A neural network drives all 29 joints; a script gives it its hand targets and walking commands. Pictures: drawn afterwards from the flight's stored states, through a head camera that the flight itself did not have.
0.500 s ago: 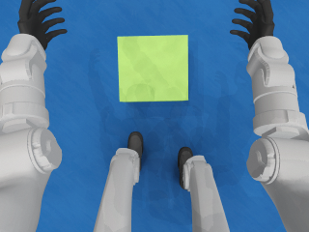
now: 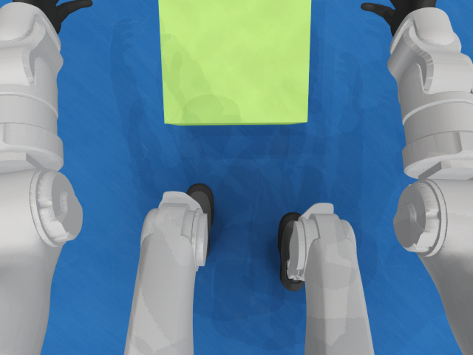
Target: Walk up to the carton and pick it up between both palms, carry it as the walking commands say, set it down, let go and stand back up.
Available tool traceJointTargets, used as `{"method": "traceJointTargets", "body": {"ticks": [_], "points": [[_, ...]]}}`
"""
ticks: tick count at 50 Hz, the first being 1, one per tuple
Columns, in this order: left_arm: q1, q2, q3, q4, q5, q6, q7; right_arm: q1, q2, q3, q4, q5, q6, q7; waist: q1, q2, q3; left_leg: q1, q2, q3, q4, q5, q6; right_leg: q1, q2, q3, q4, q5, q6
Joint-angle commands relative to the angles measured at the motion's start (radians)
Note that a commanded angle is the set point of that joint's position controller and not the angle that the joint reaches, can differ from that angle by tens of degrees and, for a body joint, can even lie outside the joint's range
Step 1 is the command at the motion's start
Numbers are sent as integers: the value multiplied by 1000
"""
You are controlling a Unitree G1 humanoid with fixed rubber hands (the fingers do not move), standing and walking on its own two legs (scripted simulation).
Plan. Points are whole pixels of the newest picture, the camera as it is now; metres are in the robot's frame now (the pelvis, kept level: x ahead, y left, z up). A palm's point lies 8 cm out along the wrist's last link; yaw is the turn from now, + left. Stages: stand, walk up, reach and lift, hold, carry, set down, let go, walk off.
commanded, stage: reach and lift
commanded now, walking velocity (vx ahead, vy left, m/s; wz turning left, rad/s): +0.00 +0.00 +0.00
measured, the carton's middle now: (234, 63) +0.55 +0.07 -0.39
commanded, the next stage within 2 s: none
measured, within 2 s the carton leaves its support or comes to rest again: neither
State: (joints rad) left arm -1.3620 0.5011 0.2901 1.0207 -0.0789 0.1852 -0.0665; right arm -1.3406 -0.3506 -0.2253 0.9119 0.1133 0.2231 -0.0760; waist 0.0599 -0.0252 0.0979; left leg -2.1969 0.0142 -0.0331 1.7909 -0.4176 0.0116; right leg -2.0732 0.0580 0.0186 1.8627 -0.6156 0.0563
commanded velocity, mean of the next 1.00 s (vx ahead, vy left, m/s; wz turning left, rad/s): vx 0.00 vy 0.00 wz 0.00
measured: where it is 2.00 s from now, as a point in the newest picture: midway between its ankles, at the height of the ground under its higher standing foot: (244, 250)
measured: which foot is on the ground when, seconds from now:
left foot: down 0.00-1.00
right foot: down 0.00-1.00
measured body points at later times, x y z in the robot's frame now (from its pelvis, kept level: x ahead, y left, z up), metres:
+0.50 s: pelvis -0.01 -0.01 -0.10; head +0.37 +0.03 +0.13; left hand +0.52 +0.29 -0.28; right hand +0.57 -0.13 -0.28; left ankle +0.13 +0.12 -0.43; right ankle +0.08 -0.13 -0.43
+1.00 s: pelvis -0.01 +0.00 -0.12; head +0.37 +0.02 +0.09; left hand +0.53 +0.29 -0.31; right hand +0.57 -0.13 -0.32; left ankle +0.13 +0.12 -0.43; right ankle +0.08 -0.13 -0.43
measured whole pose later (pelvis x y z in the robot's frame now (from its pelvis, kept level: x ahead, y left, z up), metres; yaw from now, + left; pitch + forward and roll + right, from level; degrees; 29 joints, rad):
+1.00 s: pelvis -0.01 +0.00 -0.12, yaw -1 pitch +33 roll -1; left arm -1.56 0.56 0.14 1.29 -0.25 0.03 0.01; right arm -1.54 -0.38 -0.01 1.08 0.22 0.12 -0.11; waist 0.08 -0.03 0.52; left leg -2.33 0.09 -0.01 2.24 -0.49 0.04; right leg -2.22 0.06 0.01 2.33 -0.68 0.04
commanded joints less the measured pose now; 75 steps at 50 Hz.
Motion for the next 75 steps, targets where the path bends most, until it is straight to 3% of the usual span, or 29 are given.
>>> {"method": "traceJointTargets", "body": {"ticks": [1,21,31,35,44,57,68,75], "points": [[-271,168,-1,-63,-11,-30,13,-272,-146,-3,-68,10,-31,-5,23,53,-1112,1003,-5,41,-8,387,-23,153,10,-132,-134,140,1],[-409,211,-96,84,-106,-111,59,-415,-165,120,59,86,-93,-32,43,34,-937,807,25,35,256,322,-15,188,-14,-85,127,174,-8],[-407,244,-89,209,-142,-168,62,-454,-136,191,94,91,-127,-28,92,-62,-756,594,43,15,336,302,-6,172,-25,-53,231,213,3],[-422,271,-93,188,-154,-179,73,-486,-149,210,38,113,-133,-33,112,-55,-814,632,45,24,365,345,-1,234,-21,-52,261,267,3],[-404,210,-139,177,-174,-172,72,-425,-141,204,70,102,-127,-33,72,-39,-778,630,40,22,368,341,-4,217,-20,-59,256,266,-6],[-459,186,-146,209,-165,-170,85,-489,-114,213,103,114,-123,-34,89,-38,-731,611,32,18,332,276,-5,196,-11,-55,236,201,-6],[-489,125,-164,218,-160,-180,94,-516,-62,222,123,103,-138,-44,84,-39,-744,620,17,16,318,297,-9,215,7,-55,230,223,-3],[-509,29,-207,210,-174,-188,84,-545,43,275,110,126,-148,-27,102,-52,-739,614,8,18,309,311,-5,223,18,-51,224,237,-2]]}}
